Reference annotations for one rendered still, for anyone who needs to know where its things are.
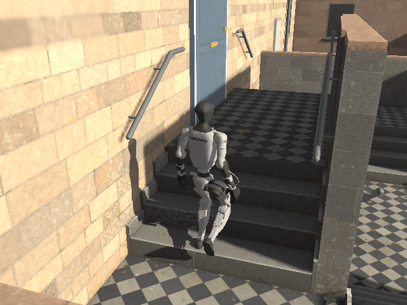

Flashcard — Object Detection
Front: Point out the robot left hand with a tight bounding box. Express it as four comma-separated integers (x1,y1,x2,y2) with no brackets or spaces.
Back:
177,173,188,190

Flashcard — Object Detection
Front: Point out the robot left forearm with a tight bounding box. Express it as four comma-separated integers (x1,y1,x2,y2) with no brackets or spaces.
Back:
175,154,185,176

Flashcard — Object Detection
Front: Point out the robot right upper arm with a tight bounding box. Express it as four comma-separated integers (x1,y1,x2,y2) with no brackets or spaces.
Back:
214,131,228,169

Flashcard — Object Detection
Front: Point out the robot right forearm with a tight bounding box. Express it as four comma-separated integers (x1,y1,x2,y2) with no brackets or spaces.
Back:
220,160,236,190

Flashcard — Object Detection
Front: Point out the robot left upper arm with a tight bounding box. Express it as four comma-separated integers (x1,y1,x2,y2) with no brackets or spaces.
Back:
176,126,193,159

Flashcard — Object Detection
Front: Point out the robot right shin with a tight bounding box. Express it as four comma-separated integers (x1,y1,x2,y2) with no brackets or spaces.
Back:
209,207,231,243

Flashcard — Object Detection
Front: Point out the robot right hand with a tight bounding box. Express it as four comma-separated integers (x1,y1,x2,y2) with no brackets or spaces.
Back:
226,186,240,203

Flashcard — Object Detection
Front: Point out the robot right thigh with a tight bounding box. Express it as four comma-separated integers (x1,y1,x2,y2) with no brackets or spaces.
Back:
208,180,231,214

